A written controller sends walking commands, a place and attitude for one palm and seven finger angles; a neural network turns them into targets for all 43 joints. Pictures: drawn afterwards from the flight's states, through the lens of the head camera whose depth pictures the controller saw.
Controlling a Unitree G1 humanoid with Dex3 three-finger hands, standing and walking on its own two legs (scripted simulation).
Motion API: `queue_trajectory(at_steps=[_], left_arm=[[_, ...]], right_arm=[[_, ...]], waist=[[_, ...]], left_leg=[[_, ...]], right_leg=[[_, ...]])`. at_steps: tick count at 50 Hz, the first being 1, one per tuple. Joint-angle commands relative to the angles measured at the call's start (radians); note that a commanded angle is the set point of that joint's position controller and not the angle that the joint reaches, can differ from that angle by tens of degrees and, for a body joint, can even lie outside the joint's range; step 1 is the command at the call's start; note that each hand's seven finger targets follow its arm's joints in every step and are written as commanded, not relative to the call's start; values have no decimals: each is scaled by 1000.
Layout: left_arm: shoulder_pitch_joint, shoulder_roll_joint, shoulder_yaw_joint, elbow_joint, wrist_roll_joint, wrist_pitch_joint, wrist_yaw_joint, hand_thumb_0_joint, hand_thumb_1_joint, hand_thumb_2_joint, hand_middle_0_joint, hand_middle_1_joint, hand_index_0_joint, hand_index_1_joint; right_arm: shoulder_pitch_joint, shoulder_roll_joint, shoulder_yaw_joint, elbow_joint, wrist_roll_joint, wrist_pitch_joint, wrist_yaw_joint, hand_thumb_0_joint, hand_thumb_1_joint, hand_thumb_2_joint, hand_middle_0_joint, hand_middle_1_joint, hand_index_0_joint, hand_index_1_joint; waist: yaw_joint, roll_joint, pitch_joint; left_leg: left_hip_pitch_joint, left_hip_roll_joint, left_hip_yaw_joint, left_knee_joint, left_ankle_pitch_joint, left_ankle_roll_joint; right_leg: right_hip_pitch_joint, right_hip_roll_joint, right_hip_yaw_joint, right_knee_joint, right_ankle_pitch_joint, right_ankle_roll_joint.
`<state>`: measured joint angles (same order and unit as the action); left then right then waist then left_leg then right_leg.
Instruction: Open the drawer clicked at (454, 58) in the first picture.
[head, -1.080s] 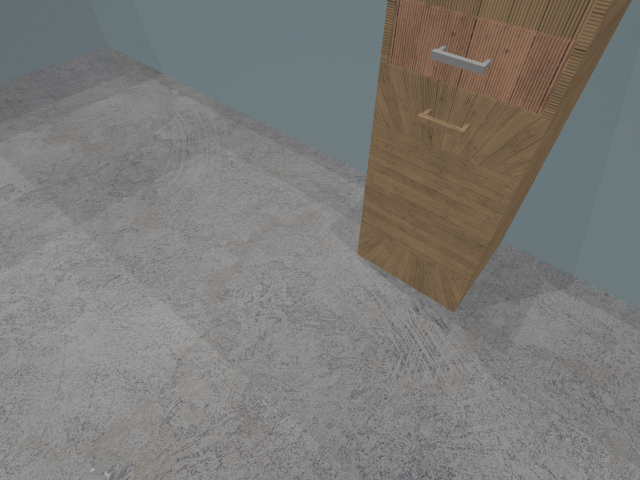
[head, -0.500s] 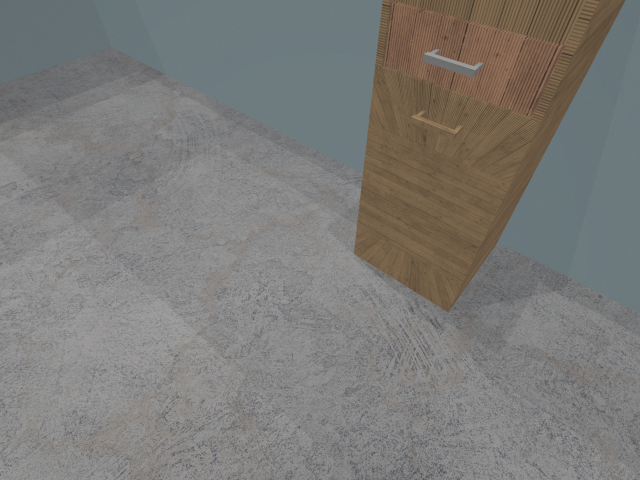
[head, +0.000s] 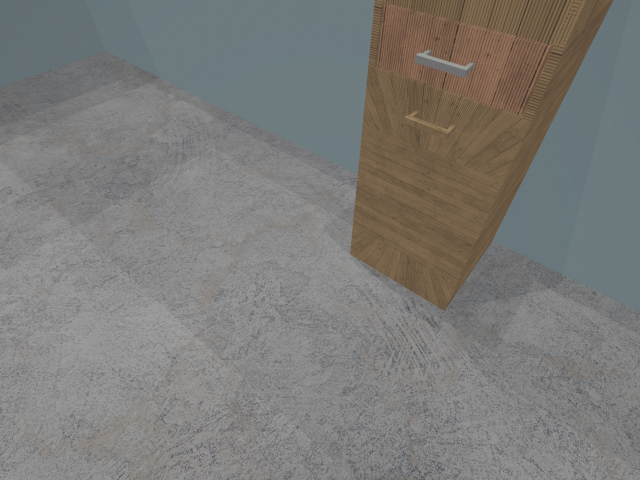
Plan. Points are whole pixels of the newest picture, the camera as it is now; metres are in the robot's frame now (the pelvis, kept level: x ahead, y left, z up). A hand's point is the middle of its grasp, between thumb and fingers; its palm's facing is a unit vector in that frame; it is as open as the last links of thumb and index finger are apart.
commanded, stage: look at it before walking up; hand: left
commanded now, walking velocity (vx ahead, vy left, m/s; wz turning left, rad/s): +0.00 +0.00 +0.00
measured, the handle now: (444, 62) +0.95 -0.23 +0.10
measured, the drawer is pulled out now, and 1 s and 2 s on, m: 0.00 0.00 0.00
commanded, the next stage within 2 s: walk to a spot facing it in 0.36 s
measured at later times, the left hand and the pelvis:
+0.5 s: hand out of the picture +0.08 +0.25 -0.15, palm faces -0.02 -0.94 -0.34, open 7.4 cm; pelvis +0.00 +0.00 +0.00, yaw +0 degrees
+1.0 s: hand out of the picture +0.02 +0.26 -0.18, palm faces +0.26 -0.95 -0.18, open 7.4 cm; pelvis +0.02 +0.06 -0.01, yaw +15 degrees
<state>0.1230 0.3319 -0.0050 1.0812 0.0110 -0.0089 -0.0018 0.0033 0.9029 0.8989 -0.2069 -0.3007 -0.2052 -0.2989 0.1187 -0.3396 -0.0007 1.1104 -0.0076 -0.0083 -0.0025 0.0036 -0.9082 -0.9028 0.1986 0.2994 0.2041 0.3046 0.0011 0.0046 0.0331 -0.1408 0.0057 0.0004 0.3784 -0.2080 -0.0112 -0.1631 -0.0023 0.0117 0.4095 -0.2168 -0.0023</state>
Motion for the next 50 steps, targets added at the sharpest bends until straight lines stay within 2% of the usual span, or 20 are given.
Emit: queue_trajectory(at_steps=[1, 24, 25, 28, 29, 31, 32, 34, 35, 37, 39, 40, 41, 42, 43, 44, 45, 46, 48, 50], left_arm=[[-40, 214, 44, -68, 1, -19, 14, 0, 900, 900, -200, -300, -200, -300], [-40, 221, 45, -64, -1, -20, 14, 0, 900, 900, -200, -300, -200, -300], [-35, 215, 46, -66, -1, -16, 15, 0, 900, 900, -200, -300, -200, -300], [32, 120, 37, -72, -3, 12, 28, 0, 900, 900, -200, -300, -200, -300], [44, 122, 40, -79, -2, 19, 30, 0, 900, 900, -200, -300, -200, -300], [62, 144, 54, -104, 2, 27, 34, 0, 900, 900, -200, -300, -200, -300], [73, 158, 63, -122, 4, 28, 35, 0, 900, 900, -200, -300, -200, -300], [88, 170, 75, -150, 12, 24, 39, 0, 900, 900, -200, -300, -200, -300], [85, 165, 80, -161, 17, 20, 40, 0, 900, 900, -200, -300, -200, -300], [41, 164, 88, -182, 22, 14, 34, 0, 900, 900, -200, -300, -200, -300], [34, 160, 92, -188, 17, 14, 23, 0, 900, 900, -200, -300, -200, -300], [30, 141, 90, -191, 12, 20, 18, 0, 900, 900, -200, -300, -200, -300], [18, 69, 80, -212, 9, 27, 8, 0, 900, 900, -200, -300, -200, -300], [-44, 7, 65, -278, 10, 29, 0, 0, 900, 900, -200, -300, -200, -300], [-88, 18, 70, -283, 18, 24, 1, 0, 900, 900, -200, -300, -200, -300], [-69, 15, 80, -259, 18, 14, -5, 0, 900, 900, -200, -300, -200, -300], [-11, 16, 82, -231, 19, 5, -12, 0, 900, 900, -200, -300, -200, -300], [33, 13, 82, -203, 22, 1, -18, 0, 900, 900, -200, -300, -200, -300], [66, -13, 79, -177, 20, -1, -19, 0, 900, 900, -200, -300, -200, -300], [69, -27, 76, -171, 19, -1, -16, 0, 900, 900, -200, -300, -200, -300]], right_arm=[[-46, -202, -37, -64, -2, -25, -10, 0, -900, -900, 200, 300, 200, 300], [-56, -210, -37, -66, 0, -22, -10, 0, -900, -900, 200, 300, 200, 300], [-54, -201, -36, -71, -1, -19, -8, 0, -900, -900, 200, 300, 200, 300], [-7, -92, -21, -82, -5, 5, -3, 0, -900, -900, 200, 300, 200, 300], [3, -83, -22, -91, -5, 14, -3, 0, -900, -900, 200, 300, 200, 300], [17, -83, -33, -120, -4, 27, -1, 0, -900, -900, 200, 300, 200, 300], [20, -77, -40, -137, -4, 33, -1, 0, -900, -900, 200, 300, 200, 300], [24, -61, -50, -165, -5, 41, -1, 0, -900, -900, 200, 300, 200, 300], [20, -57, -55, -172, -5, 42, 3, 0, -900, -900, 200, 300, 200, 300], [64, -33, -56, -181, -1, 36, 16, 0, -900, -900, 200, 300, 200, 300], [131, -12, -54, -171, -9, 30, 25, 0, -900, -900, 200, 300, 200, 300], [198, -26, -60, -157, -13, 26, 27, 0, -900, -900, 200, 300, 200, 300], [285, -101, -81, -145, -20, 21, 23, 0, -900, -900, 200, 300, 200, 300], [367, -177, -97, -141, -30, 7, 15, 0, -900, -900, 200, 300, 200, 300], [352, -160, -95, -130, -21, 5, 6, 0, -900, -900, 200, 300, 200, 300], [290, -116, -84, -147, -17, -1, -3, 0, -900, -900, 200, 300, 200, 300], [241, -77, -71, -164, -16, -16, -8, 0, -900, -900, 200, 300, 200, 300], [222, -50, -67, -163, -12, -31, -10, 0, -900, -900, 200, 300, 200, 300], [259, -20, -64, -144, -8, -48, -15, 0, -900, -900, 200, 300, 200, 300], [301, -4, -65, -122, -5, -55, -19, 0, -900, -900, 200, 300, 200, 300]], waist=[[0, -18, -66], [-1, -9, -57], [1, -5, -53], [10, -11, -72], [12, -19, -60], [18, -83, -68], [23, -132, -70], [32, -226, -62], [34, -217, -40], [-4, -182, -36], [-31, -156, -36], [-66, -66, -36], [-107, 220, 0], [-131, 398, 71], [-113, 236, 75], [-72, 140, 85], [-39, 98, 69], [-18, 78, 27], [-23, 74, 6], [-32, 61, -9]], left_leg=[[9, 109, -94, -60, 117, 37], [17, 110, -97, -61, 158, 34], [0, 108, -101, -52, 167, 35], [-67, 93, -94, 27, 222, 21], [-104, 84, -94, 53, 207, 18], [-169, 52, -80, 152, 165, 14], [-196, 30, -55, 233, 95, 9], [-269, 5, -6, 446, -261, -6], [-278, 27, 4, 520, -309, -10], [-238, 64, 25, 448, -311, -11], [-87, 39, 110, 266, -196, -8], [58, 36, 97, 152, -153, 3], [99, 165, -201, -26, -392, 64], [38, 383, -607, -246, -539, 173], [-35, 387, -668, -288, -602, 199], [-75, 338, -603, -271, -574, 186], [-65, 289, -499, -243, -459, 171], [-47, 252, -412, -223, -335, 161], [4, 208, -312, -196, -130, 163], [63, 203, -289, -183, -20, 184]], right_leg=[[13, -114, 107, -77, 120, -33], [30, -120, 92, -79, 166, -29], [31, -124, 81, -64, 162, -26], [48, -149, 57, -3, 203, -9], [43, -162, 58, 5, 193, -11], [51, -220, 82, -2, 186, -43], [41, -276, 117, -26, 186, -78], [44, -382, 170, -68, 263, -173], [23, -392, 155, -87, 240, -191], [4, -378, 81, -62, 122, -164], [-100, -329, -8, -14, -131, -99], [-238, -288, -74, 84, -295, -50], [-424, -163, -150, 349, -432, 12], [-591, -38, -155, 628, -469, 57], [-597, -85, -10, 737, -351, 29], [-576, -96, 10, 789, -241, 26], [-553, -111, 10, 789, -161, 33], [-520, -118, 4, 777, -97, 42], [-492, -111, -16, 738, -55, 57], [-504, -105, -26, 703, -45, 67]])
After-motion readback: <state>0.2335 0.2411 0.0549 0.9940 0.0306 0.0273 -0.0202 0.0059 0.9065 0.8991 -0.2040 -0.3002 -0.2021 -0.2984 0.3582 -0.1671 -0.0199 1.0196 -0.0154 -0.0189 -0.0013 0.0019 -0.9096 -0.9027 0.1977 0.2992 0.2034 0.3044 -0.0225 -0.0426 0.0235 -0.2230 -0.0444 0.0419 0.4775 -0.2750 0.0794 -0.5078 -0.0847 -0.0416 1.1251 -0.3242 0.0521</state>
